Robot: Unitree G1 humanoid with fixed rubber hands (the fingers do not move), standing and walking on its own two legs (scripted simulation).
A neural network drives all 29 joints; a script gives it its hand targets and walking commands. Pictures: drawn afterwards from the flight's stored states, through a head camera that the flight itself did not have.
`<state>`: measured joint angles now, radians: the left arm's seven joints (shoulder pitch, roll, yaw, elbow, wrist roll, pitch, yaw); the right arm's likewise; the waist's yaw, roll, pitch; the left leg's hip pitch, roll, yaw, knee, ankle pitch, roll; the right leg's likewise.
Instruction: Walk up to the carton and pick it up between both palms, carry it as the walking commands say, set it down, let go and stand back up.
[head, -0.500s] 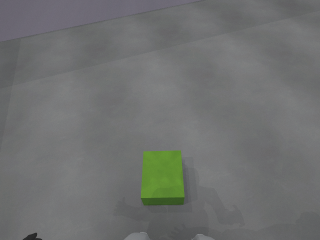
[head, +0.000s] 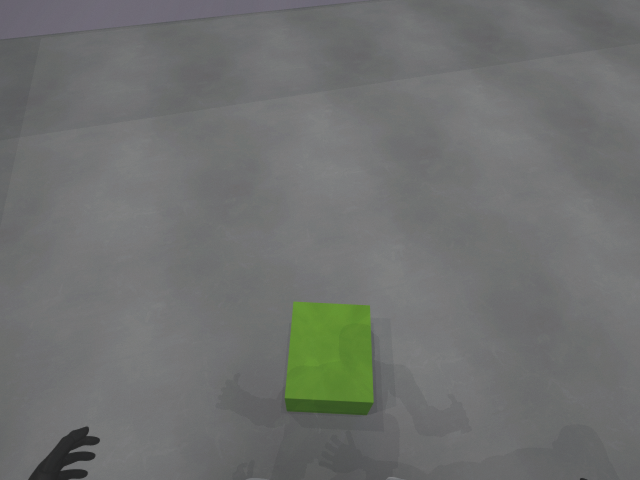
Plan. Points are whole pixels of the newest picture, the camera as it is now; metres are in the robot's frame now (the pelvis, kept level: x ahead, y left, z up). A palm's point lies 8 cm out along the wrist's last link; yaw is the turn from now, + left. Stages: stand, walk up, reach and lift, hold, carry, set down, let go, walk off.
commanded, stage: walk up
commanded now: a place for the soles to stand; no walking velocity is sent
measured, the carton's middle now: (329, 357) +0.51 -0.01 -0.68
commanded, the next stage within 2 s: none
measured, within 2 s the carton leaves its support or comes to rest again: neither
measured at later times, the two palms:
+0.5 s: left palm out of the picture +0.06 +0.32 -0.08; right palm out of the picture +0.09 -0.36 -0.07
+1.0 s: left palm out of the picture +0.06 +0.33 -0.08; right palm out of the picture +0.10 -0.35 -0.07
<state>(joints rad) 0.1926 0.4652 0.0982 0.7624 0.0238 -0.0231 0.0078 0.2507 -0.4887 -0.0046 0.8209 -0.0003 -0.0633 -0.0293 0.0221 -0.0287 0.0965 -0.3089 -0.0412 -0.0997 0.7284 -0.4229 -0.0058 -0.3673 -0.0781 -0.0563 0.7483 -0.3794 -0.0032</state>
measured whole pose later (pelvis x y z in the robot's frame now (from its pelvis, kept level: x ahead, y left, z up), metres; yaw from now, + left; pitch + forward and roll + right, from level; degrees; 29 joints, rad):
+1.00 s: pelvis -0.02 -0.02 +0.00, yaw +4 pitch -2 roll +0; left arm 0.18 0.47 0.10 0.80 0.02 -0.01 -0.01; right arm 0.24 -0.49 0.00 0.82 0.00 -0.07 -0.03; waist 0.02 -0.02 0.09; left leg -0.31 -0.01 -0.10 0.70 -0.37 -0.03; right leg -0.33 -0.06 -0.09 0.72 -0.36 -0.02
